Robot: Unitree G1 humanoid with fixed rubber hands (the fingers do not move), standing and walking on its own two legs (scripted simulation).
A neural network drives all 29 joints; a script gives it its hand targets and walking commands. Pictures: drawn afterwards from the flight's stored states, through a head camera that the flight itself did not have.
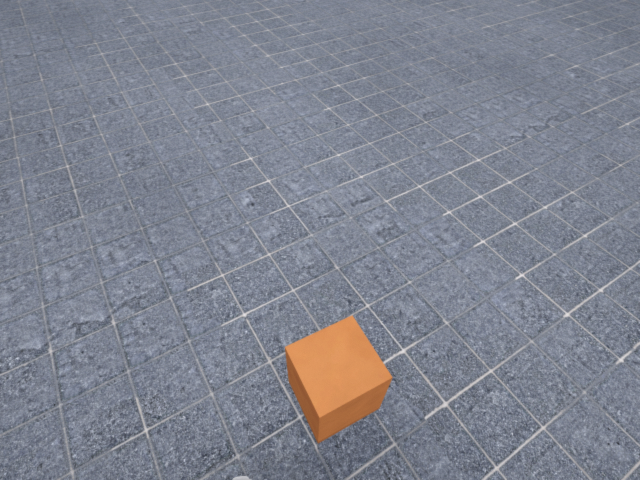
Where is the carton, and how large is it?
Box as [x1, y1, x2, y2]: [285, 315, 392, 442]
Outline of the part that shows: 352,315 285,347 289,382 317,442 323,440 377,409 380,405 392,377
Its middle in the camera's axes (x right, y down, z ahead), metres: +0.05 +0.41 +1.09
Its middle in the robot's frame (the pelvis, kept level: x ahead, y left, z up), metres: +0.47 -0.05 -0.62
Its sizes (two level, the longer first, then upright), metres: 0.210 0.200 0.250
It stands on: the floor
